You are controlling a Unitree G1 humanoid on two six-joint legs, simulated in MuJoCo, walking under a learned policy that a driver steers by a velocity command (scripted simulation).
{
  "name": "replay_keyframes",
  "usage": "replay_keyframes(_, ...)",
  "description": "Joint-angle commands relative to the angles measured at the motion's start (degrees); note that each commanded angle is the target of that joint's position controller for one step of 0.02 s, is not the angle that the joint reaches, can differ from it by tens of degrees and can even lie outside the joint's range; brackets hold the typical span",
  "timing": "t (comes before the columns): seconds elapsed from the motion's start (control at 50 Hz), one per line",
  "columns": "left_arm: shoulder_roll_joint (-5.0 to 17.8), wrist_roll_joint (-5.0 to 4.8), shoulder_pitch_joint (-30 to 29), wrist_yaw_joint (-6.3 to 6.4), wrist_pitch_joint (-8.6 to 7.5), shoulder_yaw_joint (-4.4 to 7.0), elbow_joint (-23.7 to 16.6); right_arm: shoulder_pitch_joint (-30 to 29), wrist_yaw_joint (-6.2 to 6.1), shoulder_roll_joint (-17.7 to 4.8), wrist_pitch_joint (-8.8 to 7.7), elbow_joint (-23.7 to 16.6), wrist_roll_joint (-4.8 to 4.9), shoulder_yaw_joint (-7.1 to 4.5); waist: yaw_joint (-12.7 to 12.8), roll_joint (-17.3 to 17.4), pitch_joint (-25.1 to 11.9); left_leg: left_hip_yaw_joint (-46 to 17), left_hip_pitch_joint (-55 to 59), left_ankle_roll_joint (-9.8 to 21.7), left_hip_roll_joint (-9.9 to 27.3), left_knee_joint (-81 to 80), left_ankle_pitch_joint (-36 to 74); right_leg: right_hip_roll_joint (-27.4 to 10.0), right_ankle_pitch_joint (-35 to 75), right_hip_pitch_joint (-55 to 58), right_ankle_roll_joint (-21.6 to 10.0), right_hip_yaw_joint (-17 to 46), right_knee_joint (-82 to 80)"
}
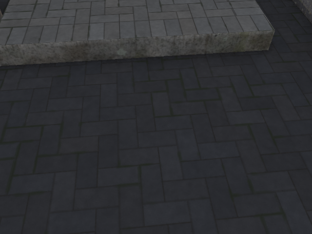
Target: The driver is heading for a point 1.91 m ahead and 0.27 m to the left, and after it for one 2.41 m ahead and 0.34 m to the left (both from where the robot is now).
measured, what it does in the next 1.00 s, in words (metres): stands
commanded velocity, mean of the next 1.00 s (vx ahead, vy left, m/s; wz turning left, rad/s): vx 0.00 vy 0.00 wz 0.00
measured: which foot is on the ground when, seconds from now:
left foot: down 0.00-1.00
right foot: down 0.00-1.00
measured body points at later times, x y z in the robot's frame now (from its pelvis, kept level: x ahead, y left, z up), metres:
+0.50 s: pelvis -0.01 +0.01 +0.00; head +0.00 +0.01 +0.45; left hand +0.06 +0.26 -0.15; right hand +0.01 -0.24 -0.15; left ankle -0.03 +0.14 -0.73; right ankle +0.01 -0.11 -0.73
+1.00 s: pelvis -0.01 +0.01 +0.00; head +0.00 +0.02 +0.45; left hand +0.03 +0.26 -0.15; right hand -0.02 -0.22 -0.15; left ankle -0.03 +0.14 -0.73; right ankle +0.01 -0.11 -0.73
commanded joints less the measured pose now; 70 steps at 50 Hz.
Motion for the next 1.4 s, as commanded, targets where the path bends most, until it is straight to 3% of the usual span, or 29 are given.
replay_keyframes(0.02, 5.9, -0.03, -1.6, 0.31, -0.61, 1.02, -1.4, 1.0, -0.26, -6.1, -0.58, -1.2, -0.02, -1.05, 0.1, 0.1, -2.0, 0.1, -3.0, 1.0, 0.1, -4.9, 8.4, -2.6, 11.7, 2.6, -2.2, 2.2, -5.2)
replay_keyframes(0.54, 5.0, -0.27, 1.3, 0.76, -0.23, -0.31, 7.5, 7.1, -0.48, -3.2, -0.99, 3.3, -0.06, 0.51, 0.8, 0.5, -0.4, 0.5, -4.4, 1.7, -0.8, -6.2, 6.9, -1.9, 9.9, 1.9, -1.1, 0.9, -6.5)
replay_keyframes(1.38, 3.3, -0.36, 7.5, 1.32, -0.28, -1.43, 9.9, 12.8, -0.36, -1.1, -1.12, 4.3, 0.11, 1.50, 0.9, 0.6, 0.9, 0.2, -5.6, 2.6, -1.4, -6.8, 6.8, -1.7, 10.2, 1.2, -0.1, 0.1, -6.3)
replay_keyframes(1.4, 2.7, -0.34, 8.6, 1.33, -0.23, -1.57, 10.5, 14.0, -0.39, -0.6, -1.04, 4.9, 0.14, 1.57, 0.9, 0.8, -0.5, 0.6, -5.1, 2.8, -1.9, -7.2, 1.0, -1.0, 4.3, 1.7, -0.2, -0.8, -6.1)
Velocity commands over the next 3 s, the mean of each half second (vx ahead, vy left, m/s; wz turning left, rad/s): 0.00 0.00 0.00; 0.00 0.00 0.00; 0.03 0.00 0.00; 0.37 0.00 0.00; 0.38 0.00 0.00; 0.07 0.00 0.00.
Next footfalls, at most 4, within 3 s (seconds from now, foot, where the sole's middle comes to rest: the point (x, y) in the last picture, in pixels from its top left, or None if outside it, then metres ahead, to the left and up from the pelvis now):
2.08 left None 0.43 0.14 -0.77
2.56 right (175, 203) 0.64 -0.07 -0.77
2.82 left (119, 223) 0.55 0.18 -0.77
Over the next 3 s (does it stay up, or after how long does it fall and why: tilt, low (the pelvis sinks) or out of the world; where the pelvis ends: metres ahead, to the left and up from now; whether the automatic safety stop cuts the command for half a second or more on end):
stays up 0.54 0.05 0.00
